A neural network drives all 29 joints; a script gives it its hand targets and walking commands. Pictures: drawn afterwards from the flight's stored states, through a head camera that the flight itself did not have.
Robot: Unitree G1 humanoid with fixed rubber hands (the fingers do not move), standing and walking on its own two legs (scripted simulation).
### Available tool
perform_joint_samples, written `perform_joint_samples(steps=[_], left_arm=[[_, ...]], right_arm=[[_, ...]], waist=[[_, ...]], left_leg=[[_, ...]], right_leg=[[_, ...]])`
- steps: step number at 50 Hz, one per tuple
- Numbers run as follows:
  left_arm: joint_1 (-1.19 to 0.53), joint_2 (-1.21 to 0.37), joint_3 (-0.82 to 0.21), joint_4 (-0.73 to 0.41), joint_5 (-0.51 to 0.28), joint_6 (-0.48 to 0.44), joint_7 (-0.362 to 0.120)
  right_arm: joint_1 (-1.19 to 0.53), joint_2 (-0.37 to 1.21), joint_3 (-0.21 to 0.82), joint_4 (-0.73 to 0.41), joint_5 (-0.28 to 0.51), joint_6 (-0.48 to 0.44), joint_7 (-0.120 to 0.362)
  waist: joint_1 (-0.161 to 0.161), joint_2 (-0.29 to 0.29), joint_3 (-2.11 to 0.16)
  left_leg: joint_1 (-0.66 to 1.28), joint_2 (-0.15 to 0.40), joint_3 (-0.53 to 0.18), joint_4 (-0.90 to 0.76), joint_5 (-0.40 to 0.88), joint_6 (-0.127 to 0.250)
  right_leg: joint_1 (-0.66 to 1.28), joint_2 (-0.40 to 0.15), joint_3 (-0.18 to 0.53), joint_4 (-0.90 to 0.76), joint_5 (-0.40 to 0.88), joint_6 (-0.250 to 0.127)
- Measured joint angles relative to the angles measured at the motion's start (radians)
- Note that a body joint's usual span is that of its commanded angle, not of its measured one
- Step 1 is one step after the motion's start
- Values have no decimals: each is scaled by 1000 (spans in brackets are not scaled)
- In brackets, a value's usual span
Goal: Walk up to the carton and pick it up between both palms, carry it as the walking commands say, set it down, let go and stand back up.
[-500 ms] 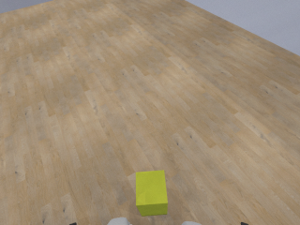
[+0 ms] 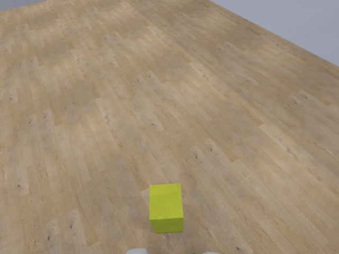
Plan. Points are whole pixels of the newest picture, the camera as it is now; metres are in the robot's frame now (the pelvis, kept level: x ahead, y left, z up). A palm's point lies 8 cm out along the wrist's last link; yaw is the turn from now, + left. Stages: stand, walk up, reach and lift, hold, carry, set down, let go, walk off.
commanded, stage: walk up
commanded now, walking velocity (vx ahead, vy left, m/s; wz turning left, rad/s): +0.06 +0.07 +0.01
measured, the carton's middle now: (167, 210) +0.39 +0.07 -0.63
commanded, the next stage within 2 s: stand in 1.16 s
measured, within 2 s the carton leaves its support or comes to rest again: neither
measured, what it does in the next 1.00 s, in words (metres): steps on the spot: left foot, then right foot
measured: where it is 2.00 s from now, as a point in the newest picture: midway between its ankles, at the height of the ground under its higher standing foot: outside the picture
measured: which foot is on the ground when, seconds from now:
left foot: up 0.00-0.10, down 0.12-0.44, up 0.46-0.72, down 0.74-1.00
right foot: down 0.00-0.14, up 0.16-0.38, down 0.40-0.76, up 0.78-0.98, down 1.00-1.00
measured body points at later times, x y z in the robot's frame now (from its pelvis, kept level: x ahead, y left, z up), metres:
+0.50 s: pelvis -0.02 +0.03 +0.00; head -0.01 +0.04 +0.45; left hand +0.04 +0.30 -0.13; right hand +0.05 -0.20 -0.14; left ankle -0.01 +0.16 -0.72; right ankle -0.06 -0.05 -0.74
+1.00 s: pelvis -0.03 +0.07 +0.00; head -0.01 +0.09 +0.45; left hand +0.01 +0.34 -0.15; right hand +0.06 -0.16 -0.14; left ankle +0.01 +0.19 -0.74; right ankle -0.06 -0.03 -0.74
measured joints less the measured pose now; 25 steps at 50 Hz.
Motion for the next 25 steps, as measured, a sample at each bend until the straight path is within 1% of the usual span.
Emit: perform_joint_samples(steps=[3, 6, 8, 10, 12, 13, 15, 17, 19, 20, 22, 23, 25], left_arm=[[-26, 0, 0, 0, 0, 13, 0], [-45, 0, 0, 0, 0, 28, -2], [-64, 0, 3, 0, 0, 38, -8], [-72, 0, 10, 0, 0, 41, -14], [-71, 0, 18, 0, 0, 43, -20], [-69, 0, 19, 0, 0, 44, -21], [-64, 0, 19, 0, 0, 43, -17], [-60, 0, 19, -1, 0, 39, -11], [-58, 0, 19, -1, 0, 28, -2], [-58, 0, 19, -1, 0, 21, 3], [-50, 0, 16, 0, 0, 13, 12], [-43, 0, 16, 0, 0, 8, 18], [-26, 0, 16, 0, 0, 3, 30]], right_arm=[[9, 0, 0, 0, 0, -8, 0], [31, 0, 0, -1, 0, -26, -4], [39, 9, 0, 1, 0, -34, -9], [47, 23, 0, 1, 0, -42, -12], [49, 33, 0, 0, 0, -53, -14], [50, 37, 0, 0, 0, -60, -15], [50, 43, 0, 1, 0, -67, -18], [50, 49, 0, 1, 0, -69, -20], [50, 54, 0, 1, 0, -69, -20], [49, 56, 0, 1, 0, -70, -20], [45, 56, 0, 1, 0, -70, -18], [45, 56, 0, 1, 1, -70, -14], [44, 49, 0, 1, 1, -70, -6]], waist=[[0, 0, -11], [-1, 3, -37], [0, 1, -27], [0, 3, -28], [0, 3, -31], [0, 3, -33], [1, 2, -33], [1, 2, -34], [1, -4, -36], [1, -10, -37], [1, -3, -38], [1, -1, -38], [2, -2, -38]], left_leg=[[18, 0, 0, -64, 32, 9], [64, 1, -4, -182, 59, 34], [66, 1, -6, -200, 127, 38], [65, 1, -7, -216, 151, 42], [65, 1, -9, -241, 166, 46], [65, 1, -8, -253, 174, 47], [64, 0, -8, -264, 184, 47], [64, -2, -7, -265, 184, 47], [63, -14, -6, -264, 184, 46], [59, -25, -4, -259, 184, 45], [54, -26, -6, -249, 186, 43], [51, -26, -5, -230, 176, 43], [17, -26, -4, -106, 82, 43]], right_leg=[[-15, 7, -11, 0, 11, 0], [-51, 14, -14, 24, 6, 5], [-58, 14, -12, 53, -74, 8], [-65, 15, -13, 123, -172, 8], [-66, 16, -12, 211, -208, 8], [-54, 16, -12, 221, -210, 8], [-13, 16, -10, 199, -210, 8], [51, 16, -10, 116, -193, 8], [116, 4, -9, 31, -141, 8], [135, -9, -10, 7, -133, 19], [138, -10, -11, 6, -161, 47], [141, -11, -11, 6, -164, 51], [143, -17, -10, 6, -163, 52]])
